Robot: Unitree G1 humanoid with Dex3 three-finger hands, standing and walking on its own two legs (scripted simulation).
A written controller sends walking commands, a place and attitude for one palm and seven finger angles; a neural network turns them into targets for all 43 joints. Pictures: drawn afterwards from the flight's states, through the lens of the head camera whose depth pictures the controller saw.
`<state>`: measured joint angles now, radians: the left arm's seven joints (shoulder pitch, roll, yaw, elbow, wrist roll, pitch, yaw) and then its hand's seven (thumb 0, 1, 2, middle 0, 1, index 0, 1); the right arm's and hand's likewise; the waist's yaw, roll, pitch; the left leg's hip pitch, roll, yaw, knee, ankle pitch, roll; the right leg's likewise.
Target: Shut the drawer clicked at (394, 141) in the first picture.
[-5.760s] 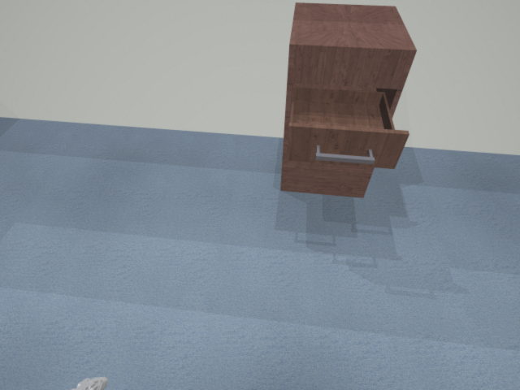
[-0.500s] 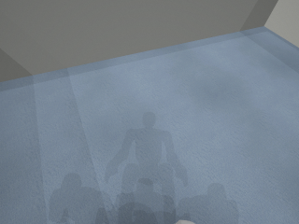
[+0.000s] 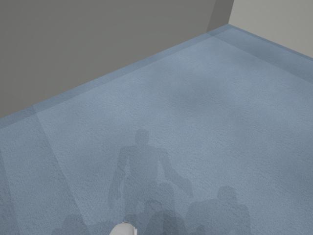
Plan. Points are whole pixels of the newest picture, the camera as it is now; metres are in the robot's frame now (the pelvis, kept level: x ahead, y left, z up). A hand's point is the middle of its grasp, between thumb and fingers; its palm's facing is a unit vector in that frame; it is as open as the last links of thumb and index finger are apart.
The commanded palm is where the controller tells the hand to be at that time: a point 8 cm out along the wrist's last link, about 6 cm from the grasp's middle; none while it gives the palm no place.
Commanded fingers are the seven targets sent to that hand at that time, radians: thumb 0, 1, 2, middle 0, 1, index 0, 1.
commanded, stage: turn to face it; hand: left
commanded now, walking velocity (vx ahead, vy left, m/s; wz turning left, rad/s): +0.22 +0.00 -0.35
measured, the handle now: out of the picture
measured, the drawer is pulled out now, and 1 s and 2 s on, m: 0.28 0.28 0.28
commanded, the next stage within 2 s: none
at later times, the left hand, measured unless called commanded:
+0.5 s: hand (73, 231) +0.16 +0.27 -0.18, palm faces +0.10 -0.98 -0.17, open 7.4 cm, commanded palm none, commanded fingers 0.00 0.90 0.90 -0.20 -0.30 -0.20 -0.30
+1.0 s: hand out of the picture +0.12 +0.22 -0.14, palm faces +0.35 -0.89 -0.30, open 7.4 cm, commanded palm none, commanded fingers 0.00 0.90 0.90 -0.20 -0.30 -0.20 -0.30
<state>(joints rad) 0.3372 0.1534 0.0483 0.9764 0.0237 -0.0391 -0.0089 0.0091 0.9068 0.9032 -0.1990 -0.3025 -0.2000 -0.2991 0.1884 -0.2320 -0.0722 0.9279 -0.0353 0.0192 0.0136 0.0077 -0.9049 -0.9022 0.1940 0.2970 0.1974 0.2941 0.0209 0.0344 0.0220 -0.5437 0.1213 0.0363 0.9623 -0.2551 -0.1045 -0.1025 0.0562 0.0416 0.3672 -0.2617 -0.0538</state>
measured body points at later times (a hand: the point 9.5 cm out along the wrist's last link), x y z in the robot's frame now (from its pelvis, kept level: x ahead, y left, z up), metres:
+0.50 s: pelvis +0.09 +0.08 +0.00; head +0.10 +0.12 +0.45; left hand +0.15 +0.33 -0.16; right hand +0.12 -0.16 -0.14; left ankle +0.13 +0.14 -0.74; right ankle +0.08 -0.09 -0.66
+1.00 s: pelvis +0.08 +0.00 +0.00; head +0.11 -0.03 +0.45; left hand +0.10 +0.27 -0.12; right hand +0.18 -0.25 -0.17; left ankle +0.09 +0.13 -0.69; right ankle +0.10 -0.09 -0.74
